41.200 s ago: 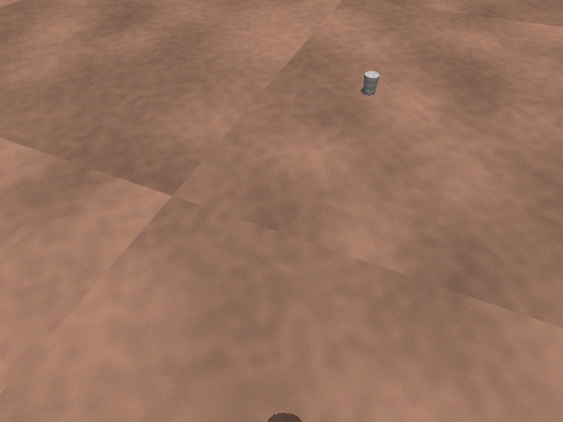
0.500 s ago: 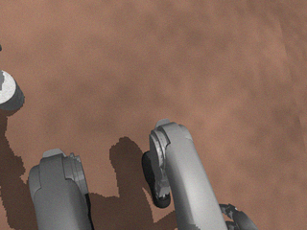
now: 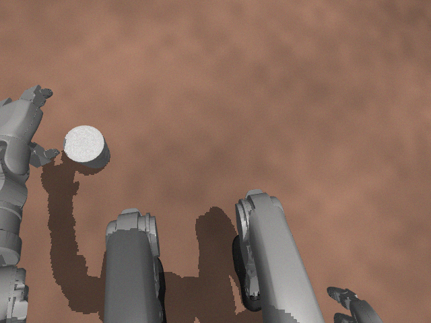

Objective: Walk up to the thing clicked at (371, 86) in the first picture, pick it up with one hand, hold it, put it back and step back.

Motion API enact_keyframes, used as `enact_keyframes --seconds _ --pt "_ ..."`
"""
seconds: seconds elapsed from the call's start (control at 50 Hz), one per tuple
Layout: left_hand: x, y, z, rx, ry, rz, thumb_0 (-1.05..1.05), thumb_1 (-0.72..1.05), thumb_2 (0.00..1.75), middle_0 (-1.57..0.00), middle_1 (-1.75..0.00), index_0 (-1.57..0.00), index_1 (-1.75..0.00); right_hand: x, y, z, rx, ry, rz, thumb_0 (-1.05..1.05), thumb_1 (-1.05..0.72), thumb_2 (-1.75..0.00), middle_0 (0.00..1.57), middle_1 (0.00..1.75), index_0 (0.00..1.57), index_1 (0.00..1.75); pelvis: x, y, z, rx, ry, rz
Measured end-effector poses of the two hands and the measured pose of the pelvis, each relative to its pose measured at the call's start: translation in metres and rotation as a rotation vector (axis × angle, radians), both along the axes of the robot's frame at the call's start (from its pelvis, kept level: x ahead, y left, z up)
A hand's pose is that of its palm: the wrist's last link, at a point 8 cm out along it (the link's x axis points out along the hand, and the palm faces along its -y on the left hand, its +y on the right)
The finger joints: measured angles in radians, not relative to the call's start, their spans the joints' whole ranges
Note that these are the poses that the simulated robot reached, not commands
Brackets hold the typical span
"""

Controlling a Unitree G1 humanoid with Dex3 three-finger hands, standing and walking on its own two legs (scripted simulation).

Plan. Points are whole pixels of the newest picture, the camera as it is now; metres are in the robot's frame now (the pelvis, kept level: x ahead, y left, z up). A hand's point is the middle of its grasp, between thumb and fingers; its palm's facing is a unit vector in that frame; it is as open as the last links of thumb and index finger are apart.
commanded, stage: home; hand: left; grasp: from above
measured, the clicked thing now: (91, 150) +0.49 +0.26 -0.35
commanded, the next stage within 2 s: none
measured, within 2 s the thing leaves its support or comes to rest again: neither
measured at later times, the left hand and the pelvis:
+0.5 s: hand (21, 237) +0.28 +0.20 +0.09, palm faces -0.03 -0.91 -0.42, open 7.4 cm; pelvis +0.02 -0.02 +0.18, yaw +5 degrees
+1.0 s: hand out of the picture +0.22 +0.18 +0.25, palm faces +0.18 -0.96 -0.20, open 7.4 cm; pelvis +0.07 -0.02 +0.30, yaw +7 degrees
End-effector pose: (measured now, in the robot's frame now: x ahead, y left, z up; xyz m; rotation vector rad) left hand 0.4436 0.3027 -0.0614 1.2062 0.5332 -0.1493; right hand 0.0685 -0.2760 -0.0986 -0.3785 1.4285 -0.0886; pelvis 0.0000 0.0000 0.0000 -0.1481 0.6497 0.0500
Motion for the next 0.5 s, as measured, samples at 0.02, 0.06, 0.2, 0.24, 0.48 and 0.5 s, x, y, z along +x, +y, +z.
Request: enact_keyframes --seconds 0.02,0.06,0.2,0.24,0.48,0.5 --pt "-0.011 0.000 0.008 -0.035 -0.004 0.022 0.00 0.22 0.75 -0.19 -0.40 -0.19 -0.41 0.009 -0.001 0.006 -0.003 -0.019 0.007 0.00 -0.90 -0.90 0.20 0.30 0.20 0.30 0.000 0.000 0.007 0.004 -0.004 0.002" --pt "-0.031 0.001 0.024 -0.095 -0.011 0.067 0.00 0.36 0.76 -0.20 -0.37 -0.19 -0.37 0.028 -0.002 0.020 -0.007 -0.068 0.022 0.00 -0.91 -0.90 0.20 0.30 0.20 0.30 -0.001 -0.002 0.022 0.011 -0.013 0.007" --pt "-0.094 -0.002 0.080 -0.242 -0.012 0.225 0.00 0.72 0.85 -0.20 -0.31 -0.21 -0.31 0.098 0.010 0.073 0.025 -0.302 0.077 0.00 -0.91 -0.90 0.20 0.30 0.20 0.30 0.000 -0.008 0.073 0.038 -0.069 0.023" --pt "-0.110 -0.008 0.094 -0.291 -0.002 0.272 0.00 0.77 0.86 -0.21 -0.31 -0.21 -0.31 0.114 0.017 0.091 0.045 -0.372 0.086 0.00 -0.91 -0.90 0.20 0.30 0.20 0.30 0.001 -0.009 0.088 0.046 -0.090 0.025" --pt "-0.173 -0.054 0.179 -0.606 0.036 0.538 0.00 0.89 0.89 -0.21 -0.30 -0.21 -0.30 0.150 0.042 0.192 0.114 -0.611 0.064 0.01 -0.91 -0.90 0.20 0.30 0.20 0.30 0.018 -0.018 0.176 0.086 -0.216 0.038" --pt "-0.176 -0.056 0.187 -0.626 0.036 0.558 0.00 0.89 0.90 -0.21 -0.30 -0.21 -0.30 0.149 0.042 0.200 0.113 -0.618 0.058 0.01 -0.90 -0.90 0.20 0.30 0.20 0.30 0.020 -0.019 0.183 0.089 -0.227 0.039"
